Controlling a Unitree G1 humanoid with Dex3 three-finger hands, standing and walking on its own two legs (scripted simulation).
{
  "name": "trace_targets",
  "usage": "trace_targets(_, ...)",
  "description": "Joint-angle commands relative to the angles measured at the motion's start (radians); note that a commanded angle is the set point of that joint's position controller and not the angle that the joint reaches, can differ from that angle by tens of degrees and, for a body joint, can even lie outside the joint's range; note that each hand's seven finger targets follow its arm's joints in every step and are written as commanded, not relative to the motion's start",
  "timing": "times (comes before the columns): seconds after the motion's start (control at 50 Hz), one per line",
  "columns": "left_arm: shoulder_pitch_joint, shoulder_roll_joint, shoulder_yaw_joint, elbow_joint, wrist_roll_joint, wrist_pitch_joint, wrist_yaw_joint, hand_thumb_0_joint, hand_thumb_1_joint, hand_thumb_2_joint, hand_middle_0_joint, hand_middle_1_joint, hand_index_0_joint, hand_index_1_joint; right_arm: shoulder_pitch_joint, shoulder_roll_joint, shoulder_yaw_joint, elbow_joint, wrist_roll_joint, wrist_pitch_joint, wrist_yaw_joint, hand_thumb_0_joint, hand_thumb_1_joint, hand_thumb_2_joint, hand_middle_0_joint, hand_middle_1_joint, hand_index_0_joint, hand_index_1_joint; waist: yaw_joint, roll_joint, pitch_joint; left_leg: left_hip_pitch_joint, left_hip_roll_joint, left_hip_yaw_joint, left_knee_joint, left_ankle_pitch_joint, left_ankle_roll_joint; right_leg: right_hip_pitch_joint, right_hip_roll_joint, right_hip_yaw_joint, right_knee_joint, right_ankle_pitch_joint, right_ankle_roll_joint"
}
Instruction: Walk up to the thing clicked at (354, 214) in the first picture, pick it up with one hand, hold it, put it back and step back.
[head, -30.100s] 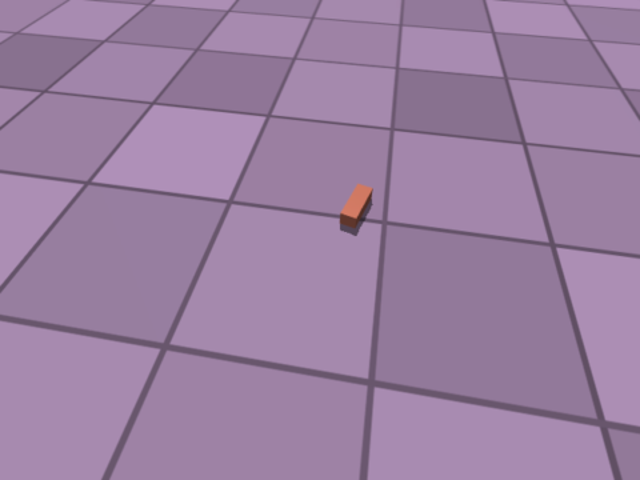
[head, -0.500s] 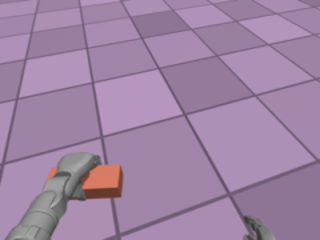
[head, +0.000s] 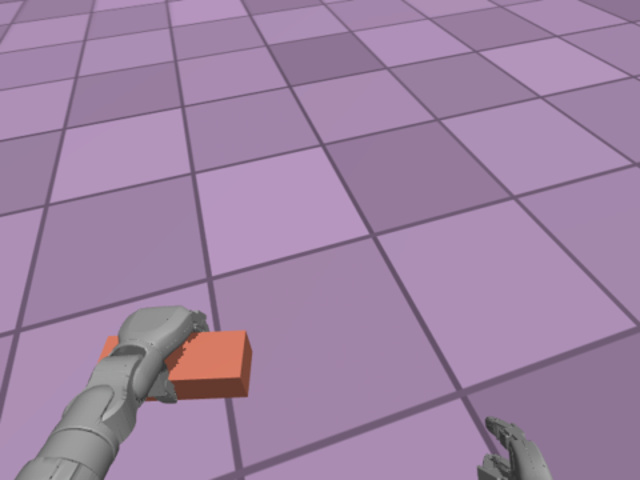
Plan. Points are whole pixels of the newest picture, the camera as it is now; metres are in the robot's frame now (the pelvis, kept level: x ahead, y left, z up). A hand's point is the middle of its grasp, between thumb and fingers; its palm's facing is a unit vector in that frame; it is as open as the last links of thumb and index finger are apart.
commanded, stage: hold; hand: left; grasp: from above
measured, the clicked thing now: (177, 366) +0.29 +0.22 -0.07
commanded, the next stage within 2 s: crouch in 0.72 s
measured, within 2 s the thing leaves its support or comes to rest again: neither
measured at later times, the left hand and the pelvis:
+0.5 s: hand (164, 360) +0.29 +0.22 -0.04, palm faces -0.47 -0.04 -0.88, open 10.0 cm; pelvis +0.00 +0.00 +0.00, yaw +0 degrees
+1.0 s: hand (169, 357) +0.30 +0.22 -0.05, palm faces -0.48 -0.04 -0.88, open 10.0 cm; pelvis +0.02 +0.00 +0.00, yaw +0 degrees
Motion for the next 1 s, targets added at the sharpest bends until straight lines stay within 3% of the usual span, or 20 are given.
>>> trace_targets(0.0,-0.343,0.215,0.108,-0.228,-0.013,0.005,0.032,0.0,0.728,0.863,-1.131,-0.597,-1.097,-0.634,-0.106,-0.125,-0.034,-0.15,0.001,-0.039,-0.008,0.0,-0.902,-0.902,0.2,0.3,0.2,0.3,-0.005,-0.041,-0.23,0.065,-0.024,0.001,-0.089,0.148,0.012,0.124,0.016,-0.009,-0.09,0.067,-0.015)
trace_targets(0.06,-0.328,0.216,0.106,-0.233,-0.016,0.003,0.016,0.0,0.722,0.843,-1.121,-0.603,-1.093,-0.634,-0.106,-0.124,-0.032,-0.153,0.003,-0.037,-0.01,0.0,-0.903,-0.903,0.2,0.3,0.2,0.3,0.0,-0.033,-0.22,0.068,-0.02,-0.002,-0.1,0.158,0.011,0.126,0.018,-0.01,-0.09,0.076,-0.018)
trace_targets(0.08,-0.334,0.247,0.14,-0.234,-0.022,0.0,0.016,0.0,0.724,0.838,-1.111,-0.609,-1.088,-0.634,-0.104,-0.127,-0.035,-0.153,0.004,-0.035,-0.011,0.0,-0.902,-0.902,0.2,0.3,0.2,0.3,0.004,-0.033,-0.23,0.076,-0.018,-0.003,-0.1,0.161,0.01,0.127,0.019,-0.011,-0.092,0.075,-0.018)
trace_targets(0.12,-0.332,0.212,0.104,-0.239,-0.018,-0.001,0.007,0.0,0.723,0.844,-1.106,-0.62,-1.083,-0.645,-0.11,-0.12,-0.029,-0.16,0.003,-0.034,-0.011,0.0,-0.901,-0.902,0.2,0.3,0.2,0.3,0.0,-0.041,-0.217,0.074,-0.02,-0.001,-0.105,0.157,0.012,0.126,0.02,-0.012,-0.097,0.072,-0.018)
trace_targets(0.18,-0.336,0.243,0.131,-0.235,-0.014,-0.006,0.01,0.0,0.708,0.83,-1.1,-0.603,-1.076,-0.629,-0.114,-0.121,-0.027,-0.161,0.005,-0.033,-0.012,0.0,-0.901,-0.902,0.2,0.3,0.2,0.3,-0.001,-0.038,-0.214,0.07,-0.024,0.001,-0.108,0.148,0.013,0.133,0.016,-0.008,-0.103,0.062,-0.017)
trace_targets(0.22,-0.338,0.211,0.106,-0.226,-0.019,-0.011,0.01,0.0,0.721,0.852,-1.112,-0.617,-1.087,-0.644,-0.111,-0.121,-0.026,-0.158,0.004,-0.033,-0.012,0.0,-0.902,-0.903,0.2,0.3,0.2,0.3,-0.008,-0.039,-0.209,0.081,-0.018,-0.006,-0.111,0.156,0.01,0.124,0.021,-0.011,-0.098,0.068,-0.019)
trace_targets(0.3,-0.358,0.248,0.144,-0.244,-0.013,-0.017,0.027,0.0,0.703,0.85,-1.095,-0.626,-1.072,-0.652,-0.109,-0.122,-0.027,-0.154,0.0,-0.031,-0.013,0.0,-0.903,-0.903,0.2,0.3,0.2,0.3,-0.003,-0.021,-0.229,0.086,-0.022,-0.004,-0.11,0.153,0.009,0.13,0.018,-0.01,-0.101,0.068,-0.019)
trace_targets(0.42,-0.357,0.212,0.113,-0.23,-0.009,-0.009,0.046,0.0,0.717,0.841,-1.095,-0.632,-1.079,-0.65,-0.103,-0.123,-0.033,-0.139,-0.001,-0.03,-0.011,0.0,-0.902,-0.902,0.2,0.3,0.2,0.3,-0.006,-0.025,-0.235,0.1,-0.018,-0.011,-0.107,0.191,0.003,0.131,0.021,-0.018,-0.095,0.1,-0.02)
trace_targets(0.46,-0.354,0.238,0.136,-0.214,-0.005,-0.006,0.05,0.0,0.728,0.834,-1.098,-0.636,-1.085,-0.651,-0.108,-0.124,-0.035,-0.14,0.0,-0.029,-0.012,0.0,-0.902,-0.903,0.2,0.3,0.2,0.3,0.007,-0.018,-0.233,0.094,-0.02,-0.011,-0.114,0.175,0.002,0.132,0.021,-0.019,-0.102,0.081,-0.022)
trace_targets(0.56,-0.322,0.204,0.098,-0.221,-0.005,0.002,0.034,0.0,0.706,0.816,-1.074,-0.627,-1.064,-0.639,-0.102,-0.124,-0.039,-0.14,0.002,-0.026,-0.008,0.0,-0.901,-0.901,0.2,0.3,0.2,0.3,0.001,-0.03,-0.248,0.108,-0.015,-0.013,-0.108,0.24,-0.001,0.146,0.021,-0.021,-0.091,0.142,-0.023)
trace_targets(0.58,-0.324,0.232,0.126,-0.212,-0.005,0.003,0.035,0.0,0.7,0.816,-1.072,-0.627,-1.061,-0.64,-0.092,-0.13,-0.042,-0.135,0.002,-0.024,-0.009,0.0,-0.901,-0.902,0.2,0.3,0.2,0.3,0.004,-0.027,-0.254,0.106,-0.016,-0.009,-0.103,0.254,-0.001,0.154,0.02,-0.019,-0.091,0.154,-0.024)
trace_targets(0.64,-0.386,0.239,0.121,-0.238,-0.007,-0.001,0.032,0.0,0.706,0.799,-1.078,-0.615,-1.069,-0.626,-0.09,-0.128,-0.04,-0.133,0.002,-0.022,-0.01,0.0,-0.901,-0.902,0.2,0.3,0.2,0.3,-0.007,-0.027,-0.261,0.12,-0.016,-0.009,-0.102,0.266,0.001,0.154,0.021,-0.019,-0.092,0.169,-0.023)
trace_targets(0.72,-0.317,0.199,0.104,-0.179,-0.014,-0.001,0.032,0.0,0.741,0.801,-1.092,-0.627,-1.09,-0.632,-0.088,-0.126,-0.039,-0.136,0.003,-0.019,-0.008,0.0,-0.899,-0.901,0.2,0.3,0.2,0.3,-0.006,-0.054,-0.231,0.105,-0.017,-0.01,-0.104,0.267,0.002,0.157,0.022,-0.023,-0.094,0.172,-0.023)
trace_targets(0.76,-0.307,0.238,0.147,-0.192,-0.007,0.0,0.039,0.0,0.753,0.822,-1.102,-0.636,-1.097,-0.642,-0.092,-0.127,-0.041,-0.143,0.001,-0.016,-0.007,0.0,-0.899,-0.9,0.2,0.3,0.2,0.3,0.012,-0.039,-0.242,0.097,-0.025,-0.004,-0.1,0.265,0.004,0.174,0.015,-0.02,-0.097,0.175,-0.021)
trace_targets(0.8,-0.345,0.216,0.114,-0.218,-0.001,-0.004,0.038,0.0,0.78,0.832,-1.065,-0.701,-1.099,-0.669,-0.091,-0.124,-0.042,-0.142,-0.001,-0.013,-0.006,0.0,-0.896,-0.907,0.201,0.301,0.201,0.301,-0.003,-0.031,-0.251,0.11,-0.019,-0.007,-0.099,0.283,0.001,0.163,0.019,-0.021,-0.089,0.189,-0.023)
trace_targets(0.82,-0.351,0.233,0.134,-0.216,0.003,-0.003,0.043,0.0,0.7,0.787,-0.985,-0.673,-1.019,-0.641,-0.085,-0.126,-0.043,-0.138,-0.001,-0.012,-0.006,0.0,-0.873,-0.892,0.201,0.301,0.201,0.301,0.002,-0.026,-0.254,0.11,-0.022,-0.005,-0.096,0.284,0.002,0.165,0.016,-0.021,-0.091,0.192,-0.022)
trace_targets(0.84,-0.313,0.222,0.129,-0.179,0.014,0.0,0.046,0.0,0.677,0.738,-1.036,-0.654,-1.05,-0.642,-0.082,-0.125,-0.043,-0.139,0.001,-0.01,-0.006,0.0,-0.897,-0.904,0.2,0.3,0.2,0.3,-0.003,-0.035,-0.238,0.105,-0.023,-0.002,-0.094,0.289,0.003,0.161,0.016,-0.019,-0.09,0.2,-0.022)
trace_targets(0.92,-0.269,0.193,0.124,-0.139,0.018,-0.008,0.072,0.0,0.724,0.762,-1.072,-0.641,-1.081,-0.635,-0.067,-0.126,-0.05,-0.137,0.001,-0.001,-0.002,0.0,-0.894,-0.902,0.2,0.3,0.2,0.3,-0.009,-0.062,-0.217,0.088,-0.021,-0.005,-0.085,0.284,0.002,0.139,0.018,-0.025,-0.082,0.193,-0.022)
trace_targets(0.94,-0.288,0.173,0.097,-0.146,0.028,-0.014,0.081,0.0,0.733,0.742,-1.067,-0.648,-1.083,-0.635,-0.061,-0.127,-0.05,-0.132,-0.002,-0.001,0.0,0.0,-0.894,-0.902,0.2,0.3,0.2,0.3,-0.023,-0.069,-0.226,0.083,-0.023,-0.003,-0.075,0.289,0.002,0.129,0.016,-0.024,-0.074,0.203,-0.021)
trace_targets(0.98,-0.267,0.182,0.118,-0.094,0.042,-0.023,0.114,0.0,0.746,0.729,-1.079,-0.638,-1.095,-0.624,-0.051,-0.131,-0.054,-0.125,-0.005,0.004,0.003,0.0,-0.894,-0.902,0.2,0.3,0.2,0.3,-0.021,-0.076,-0.212,0.057,-0.023,-0.005,-0.058,0.286,0.0,0.107,0.016,-0.026,-0.058,0.199,-0.023)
